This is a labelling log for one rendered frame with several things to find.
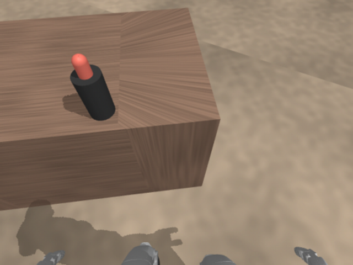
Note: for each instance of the right robot hand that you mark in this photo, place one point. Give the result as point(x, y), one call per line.
point(309, 256)

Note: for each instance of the bottle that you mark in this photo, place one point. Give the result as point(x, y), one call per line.
point(90, 84)

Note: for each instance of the left robot hand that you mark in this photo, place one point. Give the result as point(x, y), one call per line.
point(52, 258)

